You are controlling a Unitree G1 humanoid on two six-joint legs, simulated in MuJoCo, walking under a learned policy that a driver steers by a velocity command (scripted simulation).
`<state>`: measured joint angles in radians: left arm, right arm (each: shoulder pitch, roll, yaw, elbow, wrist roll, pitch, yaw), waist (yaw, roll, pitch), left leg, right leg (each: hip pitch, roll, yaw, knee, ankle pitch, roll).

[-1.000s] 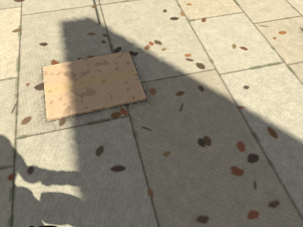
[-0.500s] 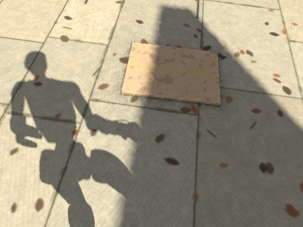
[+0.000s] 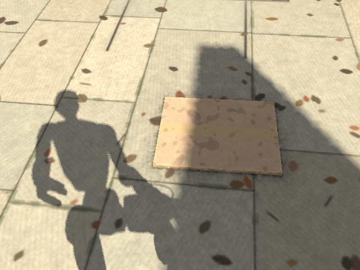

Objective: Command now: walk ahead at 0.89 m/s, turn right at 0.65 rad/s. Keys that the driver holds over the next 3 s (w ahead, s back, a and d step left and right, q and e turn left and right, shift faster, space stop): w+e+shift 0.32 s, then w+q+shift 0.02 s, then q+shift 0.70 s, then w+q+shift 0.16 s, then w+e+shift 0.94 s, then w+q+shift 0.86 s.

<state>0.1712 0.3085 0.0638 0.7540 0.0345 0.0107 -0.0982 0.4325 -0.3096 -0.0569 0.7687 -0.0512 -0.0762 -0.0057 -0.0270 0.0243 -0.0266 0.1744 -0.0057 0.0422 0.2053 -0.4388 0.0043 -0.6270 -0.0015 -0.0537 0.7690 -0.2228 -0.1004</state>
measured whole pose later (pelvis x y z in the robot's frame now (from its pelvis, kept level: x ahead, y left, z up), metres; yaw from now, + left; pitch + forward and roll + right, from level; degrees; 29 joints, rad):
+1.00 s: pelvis +0.67 -0.22 +0.02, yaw +4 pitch +1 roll -1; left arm 0.04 0.25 0.02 0.61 0.02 -0.01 0.04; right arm 0.25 -0.36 -0.09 0.66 0.03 0.04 -0.04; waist -0.05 0.03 0.06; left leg -0.51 -0.08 -0.12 1.11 -0.47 -0.07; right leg -0.39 0.04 0.07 0.45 -0.19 -0.04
